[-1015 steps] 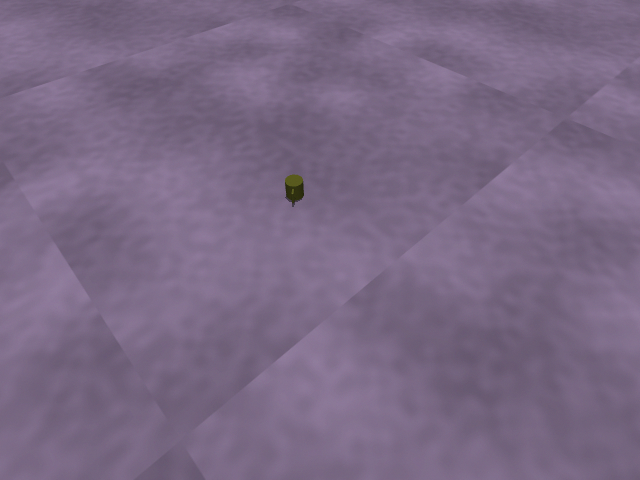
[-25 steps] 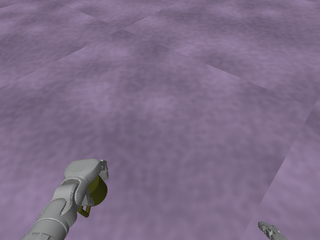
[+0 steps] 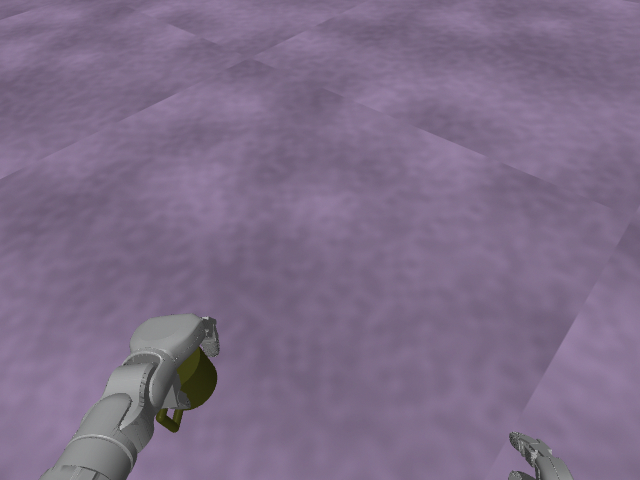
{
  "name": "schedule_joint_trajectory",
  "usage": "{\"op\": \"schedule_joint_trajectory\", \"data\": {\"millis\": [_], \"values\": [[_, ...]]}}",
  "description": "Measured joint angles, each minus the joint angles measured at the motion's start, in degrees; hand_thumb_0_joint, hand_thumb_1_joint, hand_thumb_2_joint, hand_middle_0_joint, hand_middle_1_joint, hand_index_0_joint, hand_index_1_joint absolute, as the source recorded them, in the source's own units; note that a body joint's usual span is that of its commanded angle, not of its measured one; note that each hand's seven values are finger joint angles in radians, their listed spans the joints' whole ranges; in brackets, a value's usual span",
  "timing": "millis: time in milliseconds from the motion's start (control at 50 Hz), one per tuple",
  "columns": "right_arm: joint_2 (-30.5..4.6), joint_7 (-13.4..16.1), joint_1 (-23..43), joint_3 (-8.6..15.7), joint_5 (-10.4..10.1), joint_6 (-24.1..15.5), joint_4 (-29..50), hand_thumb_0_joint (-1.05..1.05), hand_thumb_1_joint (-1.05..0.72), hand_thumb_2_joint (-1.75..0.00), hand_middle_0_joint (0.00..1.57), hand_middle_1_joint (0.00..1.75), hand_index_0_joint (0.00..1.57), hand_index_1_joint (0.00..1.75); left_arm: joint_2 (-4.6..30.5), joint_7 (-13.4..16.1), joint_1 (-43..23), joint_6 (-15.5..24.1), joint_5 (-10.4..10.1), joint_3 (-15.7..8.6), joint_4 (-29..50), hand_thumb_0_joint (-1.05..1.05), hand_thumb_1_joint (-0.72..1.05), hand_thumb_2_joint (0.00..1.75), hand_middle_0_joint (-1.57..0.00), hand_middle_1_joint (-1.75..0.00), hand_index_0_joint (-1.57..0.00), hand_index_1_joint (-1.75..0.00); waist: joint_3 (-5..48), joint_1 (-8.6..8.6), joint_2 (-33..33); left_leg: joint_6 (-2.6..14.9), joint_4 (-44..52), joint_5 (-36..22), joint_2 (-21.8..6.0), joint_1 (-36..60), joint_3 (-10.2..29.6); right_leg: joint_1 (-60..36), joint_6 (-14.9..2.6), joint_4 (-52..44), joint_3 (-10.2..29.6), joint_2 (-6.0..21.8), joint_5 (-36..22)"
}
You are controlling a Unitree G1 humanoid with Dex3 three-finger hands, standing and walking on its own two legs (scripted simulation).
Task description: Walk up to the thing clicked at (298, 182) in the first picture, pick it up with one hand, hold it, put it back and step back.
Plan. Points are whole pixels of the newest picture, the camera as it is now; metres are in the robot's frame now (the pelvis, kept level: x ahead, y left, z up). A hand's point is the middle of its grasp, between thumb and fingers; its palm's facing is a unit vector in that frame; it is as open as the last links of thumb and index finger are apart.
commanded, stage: hold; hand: left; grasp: from above
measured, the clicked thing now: (178, 384) +0.28 +0.24 -0.08
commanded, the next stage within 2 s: crouch in 0.36 s
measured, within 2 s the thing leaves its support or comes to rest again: neither
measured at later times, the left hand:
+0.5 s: hand (181, 365) +0.29 +0.22 -0.05, palm faces -0.48 -0.06 -0.87, open 9.7 cm
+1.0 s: hand (205, 387) +0.31 +0.24 -0.19, palm faces -0.46 +0.03 -0.89, open 9.6 cm
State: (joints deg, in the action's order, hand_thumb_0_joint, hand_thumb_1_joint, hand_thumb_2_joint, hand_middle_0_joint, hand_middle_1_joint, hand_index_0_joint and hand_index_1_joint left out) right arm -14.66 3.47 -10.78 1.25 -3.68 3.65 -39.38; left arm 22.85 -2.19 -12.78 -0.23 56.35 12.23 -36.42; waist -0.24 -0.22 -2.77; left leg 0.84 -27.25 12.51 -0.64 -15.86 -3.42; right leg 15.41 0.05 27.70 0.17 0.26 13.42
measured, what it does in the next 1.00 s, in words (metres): lowers itself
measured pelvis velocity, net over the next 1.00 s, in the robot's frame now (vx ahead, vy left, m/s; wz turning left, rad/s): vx -0.02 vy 0.00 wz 0.02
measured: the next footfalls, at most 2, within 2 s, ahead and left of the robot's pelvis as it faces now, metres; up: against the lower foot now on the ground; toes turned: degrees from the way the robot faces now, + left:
none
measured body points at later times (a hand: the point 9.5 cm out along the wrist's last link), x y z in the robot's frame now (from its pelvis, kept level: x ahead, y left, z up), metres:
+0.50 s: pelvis +0.01 +0.00 +0.00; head +0.03 -0.02 +0.45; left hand +0.31 +0.23 +0.00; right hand +0.15 -0.26 -0.12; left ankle +0.02 +0.11 -0.74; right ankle +0.01 -0.12 -0.74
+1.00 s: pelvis -0.02 +0.00 -0.08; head +0.08 +0.02 +0.36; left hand +0.33 +0.23 -0.14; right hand +0.07 -0.29 -0.19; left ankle +0.02 +0.11 -0.74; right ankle +0.01 -0.12 -0.74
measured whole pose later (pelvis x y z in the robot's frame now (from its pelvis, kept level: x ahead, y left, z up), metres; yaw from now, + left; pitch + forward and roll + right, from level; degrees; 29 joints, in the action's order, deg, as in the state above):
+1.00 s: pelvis -0.02 +0.00 -0.08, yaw +1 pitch +18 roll -2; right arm -16.4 0.4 -12.9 3.5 0.3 2.6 -40.6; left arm 22.4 17.7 -27.5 4.7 67.2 8.9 -62.3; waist 6.7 4.4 0.2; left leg 1.1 -60.9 24.4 -1.6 -54.4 -1.0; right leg 52.3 0.2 59.4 -1.8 0.0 25.2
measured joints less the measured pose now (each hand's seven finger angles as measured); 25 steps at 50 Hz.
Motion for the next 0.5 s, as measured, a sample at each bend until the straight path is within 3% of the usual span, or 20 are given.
{"op": "schedule_joint_trajectory", "data": {"millis": [180,500], "values": [[0.12,0.03,0.19,0.22,0.05,0.27,-0.53,0.01,-0.91,-0.90,0.20,0.30,0.20,0.30,-0.33,1.14,-0.01,-0.03,0.63,-0.11,-0.23,-0.02,-0.13,0.75,-0.46,-0.86,-0.69,-0.87,0.16,-0.09,0.10,-0.06,0.29,0.19,0.03,0.23,0.11,-0.29,-0.04,-0.32,-0.10,0.01,0.21],[-0.11,-0.09,-0.25,0.71,-0.03,1.09,-0.13,0.01,-0.91,-0.90,0.20,0.30,0.20,0.30,-0.13,0.29,0.15,0.22,0.80,-0.09,-0.17,-0.02,-0.12,0.75,-0.46,-0.86,-0.69,-0.87,0.27,0.12,0.35,0.01,0.80,0.34,0.06,0.78,0.10,-0.96,0.04,-1.12,-0.06,0.02,0.19]]}}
